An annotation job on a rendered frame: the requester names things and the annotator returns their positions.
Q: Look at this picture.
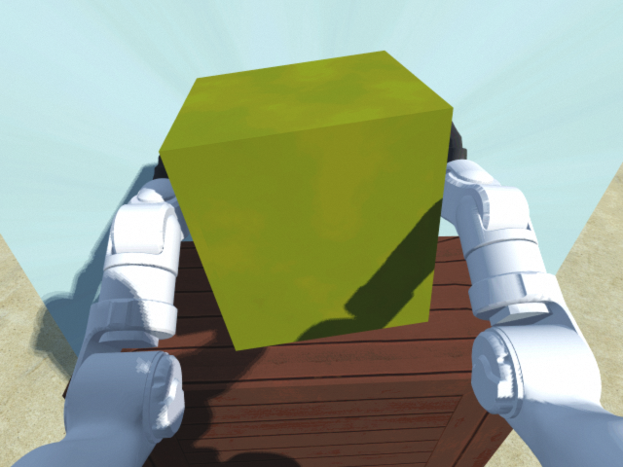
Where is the right robot forearm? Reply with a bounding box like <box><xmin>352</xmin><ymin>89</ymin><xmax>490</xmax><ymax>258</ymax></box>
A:
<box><xmin>441</xmin><ymin>160</ymin><xmax>602</xmax><ymax>399</ymax></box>

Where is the pedestal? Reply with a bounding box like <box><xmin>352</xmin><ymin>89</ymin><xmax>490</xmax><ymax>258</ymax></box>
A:
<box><xmin>62</xmin><ymin>236</ymin><xmax>513</xmax><ymax>467</ymax></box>

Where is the robot left hand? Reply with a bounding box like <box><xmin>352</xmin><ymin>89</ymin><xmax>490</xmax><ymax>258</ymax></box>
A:
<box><xmin>153</xmin><ymin>156</ymin><xmax>169</xmax><ymax>180</ymax></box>

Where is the right robot upper arm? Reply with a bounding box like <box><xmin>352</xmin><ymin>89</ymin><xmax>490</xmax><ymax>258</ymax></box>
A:
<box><xmin>471</xmin><ymin>324</ymin><xmax>623</xmax><ymax>467</ymax></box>

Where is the left robot upper arm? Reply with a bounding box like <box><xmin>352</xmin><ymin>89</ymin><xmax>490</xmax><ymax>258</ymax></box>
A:
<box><xmin>11</xmin><ymin>351</ymin><xmax>185</xmax><ymax>467</ymax></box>

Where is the robot right hand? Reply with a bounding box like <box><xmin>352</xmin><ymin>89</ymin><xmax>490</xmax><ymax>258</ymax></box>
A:
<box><xmin>447</xmin><ymin>121</ymin><xmax>467</xmax><ymax>163</ymax></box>

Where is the left robot forearm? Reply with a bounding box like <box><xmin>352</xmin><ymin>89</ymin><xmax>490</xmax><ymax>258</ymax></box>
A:
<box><xmin>63</xmin><ymin>178</ymin><xmax>190</xmax><ymax>432</ymax></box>

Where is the carton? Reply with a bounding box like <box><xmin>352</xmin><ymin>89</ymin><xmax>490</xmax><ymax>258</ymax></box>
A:
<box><xmin>159</xmin><ymin>51</ymin><xmax>454</xmax><ymax>351</ymax></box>

